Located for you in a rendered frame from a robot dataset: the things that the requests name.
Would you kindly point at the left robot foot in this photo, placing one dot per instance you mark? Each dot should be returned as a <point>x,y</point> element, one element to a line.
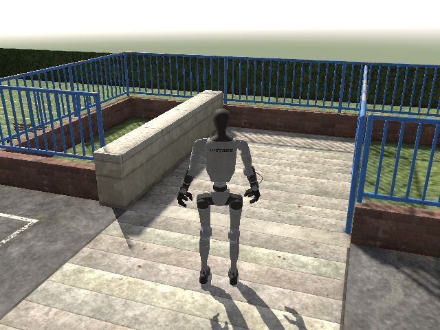
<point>203,279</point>

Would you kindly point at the left robot hand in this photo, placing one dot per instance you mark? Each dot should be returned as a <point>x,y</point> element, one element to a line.
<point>181,196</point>

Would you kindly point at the robot left shin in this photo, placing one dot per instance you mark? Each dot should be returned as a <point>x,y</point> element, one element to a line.
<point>204,247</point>

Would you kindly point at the robot right forearm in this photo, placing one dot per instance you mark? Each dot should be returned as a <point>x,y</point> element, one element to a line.
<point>253,181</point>

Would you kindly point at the right robot hand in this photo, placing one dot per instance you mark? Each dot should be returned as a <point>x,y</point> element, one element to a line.
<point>250,193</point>

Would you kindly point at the left robot upper arm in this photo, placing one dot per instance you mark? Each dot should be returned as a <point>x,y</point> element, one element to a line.
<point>199,145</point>

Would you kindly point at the robot left forearm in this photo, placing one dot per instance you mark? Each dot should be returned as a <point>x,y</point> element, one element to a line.
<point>186,182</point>

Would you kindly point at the right robot upper arm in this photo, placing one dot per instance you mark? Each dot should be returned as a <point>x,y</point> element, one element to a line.
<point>242,145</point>

